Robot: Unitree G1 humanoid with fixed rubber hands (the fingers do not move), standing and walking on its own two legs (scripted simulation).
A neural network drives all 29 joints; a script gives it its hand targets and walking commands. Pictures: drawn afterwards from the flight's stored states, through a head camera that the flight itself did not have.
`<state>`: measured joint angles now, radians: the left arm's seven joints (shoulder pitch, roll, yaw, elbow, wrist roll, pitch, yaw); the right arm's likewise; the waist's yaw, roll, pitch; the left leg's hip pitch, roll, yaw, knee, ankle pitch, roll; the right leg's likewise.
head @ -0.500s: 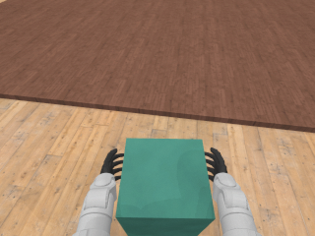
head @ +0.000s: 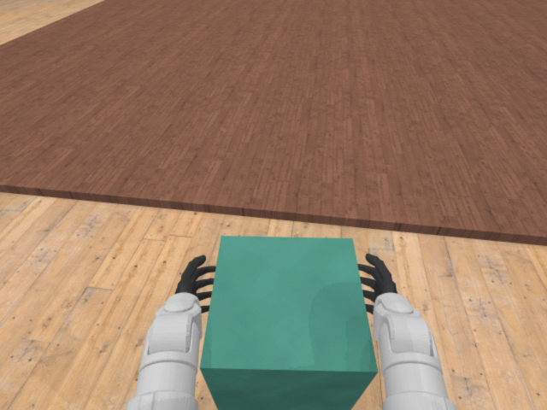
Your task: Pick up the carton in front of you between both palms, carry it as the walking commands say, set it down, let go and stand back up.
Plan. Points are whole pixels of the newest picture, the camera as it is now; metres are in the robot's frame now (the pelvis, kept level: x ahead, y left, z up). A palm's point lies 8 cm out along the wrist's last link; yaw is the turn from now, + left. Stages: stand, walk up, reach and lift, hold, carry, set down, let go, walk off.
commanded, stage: reach and lift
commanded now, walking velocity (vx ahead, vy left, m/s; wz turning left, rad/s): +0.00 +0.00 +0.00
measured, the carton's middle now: (284, 331) +0.29 +0.00 -0.05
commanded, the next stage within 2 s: hold in 0.66 s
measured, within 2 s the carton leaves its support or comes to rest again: neither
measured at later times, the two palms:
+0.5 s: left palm (185, 296) +0.30 +0.15 +0.04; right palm (384, 295) +0.30 -0.15 +0.04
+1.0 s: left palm (182, 296) +0.29 +0.15 +0.05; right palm (390, 294) +0.29 -0.15 +0.06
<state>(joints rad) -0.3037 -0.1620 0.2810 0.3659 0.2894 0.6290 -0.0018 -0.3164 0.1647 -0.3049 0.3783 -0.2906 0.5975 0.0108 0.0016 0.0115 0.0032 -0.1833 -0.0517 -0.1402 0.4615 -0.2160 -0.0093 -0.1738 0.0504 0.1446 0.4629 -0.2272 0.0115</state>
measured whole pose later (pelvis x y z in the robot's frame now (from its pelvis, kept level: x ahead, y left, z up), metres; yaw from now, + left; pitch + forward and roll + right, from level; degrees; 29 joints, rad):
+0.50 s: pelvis +0.01 +0.00 +0.00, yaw +0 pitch -5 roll +0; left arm -0.25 -0.15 0.22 0.29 0.28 0.69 0.00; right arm -0.27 0.15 -0.25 0.31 -0.28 0.66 0.01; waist 0.00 0.00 0.01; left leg -0.10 -0.05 -0.13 0.39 -0.20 0.00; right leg -0.09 0.04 0.15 0.39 -0.21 0.01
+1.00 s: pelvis +0.01 +0.00 +0.01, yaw +0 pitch -7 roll +0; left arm -0.24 -0.15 0.20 0.21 0.27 0.78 0.00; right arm -0.26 0.15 -0.22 0.23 -0.26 0.76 0.01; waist 0.00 0.00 0.01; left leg -0.05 -0.04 -0.13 0.36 -0.18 0.00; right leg -0.04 0.04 0.14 0.36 -0.19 0.01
